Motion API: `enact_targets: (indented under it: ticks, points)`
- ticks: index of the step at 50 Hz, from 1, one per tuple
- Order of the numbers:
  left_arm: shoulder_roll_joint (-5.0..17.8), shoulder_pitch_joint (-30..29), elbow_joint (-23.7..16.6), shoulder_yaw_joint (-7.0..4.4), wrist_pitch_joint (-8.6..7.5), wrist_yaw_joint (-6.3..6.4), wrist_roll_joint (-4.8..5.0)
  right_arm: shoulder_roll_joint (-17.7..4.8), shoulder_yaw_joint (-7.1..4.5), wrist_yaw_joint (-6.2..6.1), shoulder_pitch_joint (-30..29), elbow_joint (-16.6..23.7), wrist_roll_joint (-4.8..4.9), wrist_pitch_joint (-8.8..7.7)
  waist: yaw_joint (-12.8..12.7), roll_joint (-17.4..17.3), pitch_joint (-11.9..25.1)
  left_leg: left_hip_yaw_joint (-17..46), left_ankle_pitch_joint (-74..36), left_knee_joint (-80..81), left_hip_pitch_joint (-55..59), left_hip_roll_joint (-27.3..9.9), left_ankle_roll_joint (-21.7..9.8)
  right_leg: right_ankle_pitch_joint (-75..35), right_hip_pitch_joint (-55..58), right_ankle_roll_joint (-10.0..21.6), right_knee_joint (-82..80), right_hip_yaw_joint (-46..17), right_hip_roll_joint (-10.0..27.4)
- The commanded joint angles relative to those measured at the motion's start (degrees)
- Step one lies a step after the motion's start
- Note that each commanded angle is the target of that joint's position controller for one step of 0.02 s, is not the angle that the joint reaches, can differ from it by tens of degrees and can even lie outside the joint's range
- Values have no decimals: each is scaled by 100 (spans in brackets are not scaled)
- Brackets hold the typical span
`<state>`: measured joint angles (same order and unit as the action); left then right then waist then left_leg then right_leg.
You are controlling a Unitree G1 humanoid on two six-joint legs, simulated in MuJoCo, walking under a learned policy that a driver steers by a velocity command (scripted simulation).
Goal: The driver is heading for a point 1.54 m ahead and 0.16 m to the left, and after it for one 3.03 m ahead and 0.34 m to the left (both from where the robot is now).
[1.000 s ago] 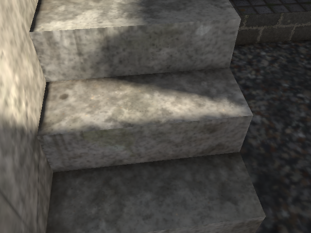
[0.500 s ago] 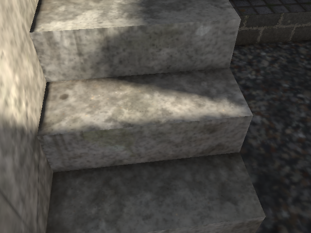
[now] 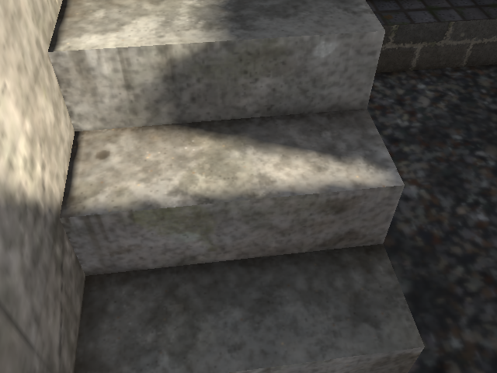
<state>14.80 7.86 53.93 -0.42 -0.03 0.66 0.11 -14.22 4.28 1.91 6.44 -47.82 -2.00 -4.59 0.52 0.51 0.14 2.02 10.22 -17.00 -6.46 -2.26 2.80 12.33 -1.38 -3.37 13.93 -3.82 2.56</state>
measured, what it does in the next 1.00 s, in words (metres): stands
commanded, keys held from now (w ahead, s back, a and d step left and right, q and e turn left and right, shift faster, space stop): w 1.00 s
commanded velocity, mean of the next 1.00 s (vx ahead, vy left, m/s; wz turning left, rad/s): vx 0.50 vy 0.00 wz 0.00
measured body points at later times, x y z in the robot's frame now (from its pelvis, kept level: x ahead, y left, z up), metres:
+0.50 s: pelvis +0.00 +0.00 +0.00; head +0.00 +0.00 +0.45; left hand +0.12 +0.26 -0.13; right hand +0.16 -0.23 -0.11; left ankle -0.01 +0.15 -0.75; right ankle -0.05 -0.16 -0.75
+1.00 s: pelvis +0.00 +0.00 +0.00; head +0.00 +0.00 +0.45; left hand +0.11 +0.26 -0.13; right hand +0.16 -0.23 -0.11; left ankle -0.01 +0.15 -0.75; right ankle -0.05 -0.16 -0.75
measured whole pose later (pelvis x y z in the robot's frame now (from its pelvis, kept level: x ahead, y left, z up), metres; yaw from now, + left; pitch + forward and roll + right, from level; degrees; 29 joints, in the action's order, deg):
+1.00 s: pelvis +0.00 +0.00 +0.00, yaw +0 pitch +0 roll +0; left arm 14.9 7.9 54.9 -0.5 -0.1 0.7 0.1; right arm -14.2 4.2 1.8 6.9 -47.8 -2.0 -4.7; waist 0.4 0.5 0.2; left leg 2.2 10.2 -16.9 -6.5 -2.3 2.9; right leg 12.3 -1.4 -3.6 13.8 -3.5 2.8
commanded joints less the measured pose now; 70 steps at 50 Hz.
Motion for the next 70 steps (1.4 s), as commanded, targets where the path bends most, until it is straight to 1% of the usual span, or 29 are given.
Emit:
enact_targets:
  ticks: [1,28,29,30,31,32,34,37,38,39,40,41,43,46,47,48,50,51,53,56,57,59,60,62,64,65,66,69,70]
  points:
    - [661,-185,-303,-131,-64,16,0,-610,-147,-14,-322,385,6,-84,0,-80,288,286,-1377,100,283,-413,-138,-1443,-181,-36,-92,-156,349]
    - [661,-178,-282,-135,-64,16,1,-607,-150,-12,-321,366,7,-84,-3,-81,285,289,-1382,108,278,-416,-133,-1439,-171,-39,-102,-137,355]
    - [714,-162,-244,-149,-64,37,14,-632,-160,-44,-242,338,-38,-122,-42,-28,271,290,-1264,114,285,-379,-43,-1508,-210,-58,-126,-130,366]
    - [663,-189,-278,-132,-64,26,1,-620,-157,-23,-324,373,9,-100,6,-88,266,282,-1373,112,273,-414,-109,-1460,-186,-42,-92,-141,356]
    - [649,-185,-267,-132,-65,21,0,-602,-150,-17,-325,375,13,-91,-9,-97,293,287,-1392,108,272,-413,-123,-1452,-167,-38,-99,-137,358]
    - [709,-159,-230,-148,-64,39,13,-623,-159,-46,-238,343,-31,-125,-47,-40,279,289,-1275,113,286,-378,-42,-1508,-205,-57,-124,-129,368]
    - [646,-190,-256,-131,-66,19,0,-596,-150,-18,-316,379,16,-92,-9,-98,302,287,-1403,105,279,-414,-127,-1453,-166,-38,-98,-134,359]
    - [713,-178,-216,-145,-66,42,15,-640,-167,-55,-227,353,-33,-137,-32,-33,262,284,-1268,113,286,-378,-24,-1524,-226,-62,-114,-128,367]
    - [650,-200,-241,-127,-66,26,1,-615,-157,-27,-311,391,18,-105,0,-102,279,284,-1389,108,270,-412,-103,-1464,-184,-43,-87,-135,359]
    - [644,-185,-231,-128,-66,19,-1,-595,-150,-20,-306,389,21,-92,-15,-110,303,289,-1404,104,273,-412,-124,-1439,-166,-39,-97,-130,361]
    - [653,-181,-232,-131,-65,15,1,-592,-150,-17,-292,383,19,-85,-11,-100,302,290,-1405,104,282,-413,-135,-1427,-166,-41,-100,-125,358]
    - [708,-170,-197,-146,-66,32,15,-621,-160,-46,-207,354,-30,-121,-44,-37,287,290,-1288,108,292,-377,-49,-1498,-208,-60,-124,-117,367]
    - [649,-190,-222,-129,-66,15,2,-604,-152,-17,-294,393,16,-88,-11,-95,296,293,-1400,102,274,-413,-128,-1432,-173,-42,-99,-123,360]
    - [716,-176,-186,-143,-66,42,16,-641,-167,-55,-206,367,-32,-134,-34,-39,255,288,-1264,111,277,-375,-26,-1506,-229,-66,-114,-119,368]
    - [654,-197,-211,-125,-66,26,2,-615,-158,-28,-291,404,19,-103,-3,-108,272,288,-1388,106,262,-409,-105,-1447,-188,-47,-87,-126,361]
    - [647,-182,-202,-127,-66,20,0,-595,-151,-21,-287,403,22,-90,-18,-114,296,293,-1404,102,267,-410,-127,-1423,-170,-43,-98,-121,363]
    - [657,-185,-207,-131,-66,11,3,-595,-151,-17,-269,396,15,-81,-9,-93,296,295,-1409,100,281,-412,-141,-1413,-173,-45,-102,-114,358]
    - [711,-168,-172,-145,-67,31,17,-627,-162,-46,-191,369,-33,-118,-45,-32,276,297,-1285,105,286,-376,-52,-1482,-215,-65,-125,-107,369]
    - [650,-186,-198,-128,-66,16,3,-604,-153,-18,-278,405,16,-86,-14,-100,288,297,-1402,101,267,-409,-130,-1418,-175,-48,-100,-114,362]
    - [715,-174,-164,-142,-66,43,17,-637,-168,-57,-192,378,-32,-133,-37,-41,251,292,-1273,109,274,-372,-29,-1502,-229,-71,-114,-109,370]
    - [653,-196,-190,-124,-67,27,3,-611,-159,-29,-278,415,19,-102,-6,-108,270,292,-1399,103,261,-406,-108,-1442,-187,-52,-88,-116,364]
    - [653,-178,-185,-130,-67,15,3,-588,-152,-19,-262,407,20,-82,-16,-104,296,299,-1419,99,276,-409,-140,-1408,-170,-50,-101,-107,363]
    - [706,-168,-152,-145,-68,32,17,-617,-163,-49,-178,377,-29,-117,-49,-40,280,299,-1302,103,287,-372,-54,-1483,-211,-69,-124,-98,371]
    - [648,-189,-180,-128,-68,14,4,-598,-154,-20,-267,415,17,-85,-16,-97,292,301,-1417,97,271,-408,-133,-1418,-174,-51,-100,-105,365]
    - [711,-175,-145,-142,-68,42,17,-633,-170,-57,-179,386,-29,-131,-41,-43,254,294,-1284,107,275,-369,-30,-1499,-226,-76,-114,-100,372]
    - [650,-199,-173,-125,-68,25,3,-606,-160,-31,-267,425,21,-101,-6,-112,276,294,-1408,100,264,-406,-111,-1439,-186,-55,-89,-110,366]
    - [645,-184,-165,-127,-68,18,3,-588,-154,-23,-264,423,24,-87,-21,-114,298,301,-1424,97,268,-406,-132,-1416,-169,-52,-98,-104,368]
    - [712,-178,-135,-142,-69,40,18,-633,-171,-58,-174,394,-30,-130,-39,-36,256,297,-1289,103,279,-371,-34,-1498,-228,-77,-114,-96,374]
    - [651,-199,-162,-125,-69,24,5,-610,-162,-30,-260,431,21,-99,-8,-105,273,297,-1410,98,263,-405,-111,-1436,-188,-58,-89,-104,367]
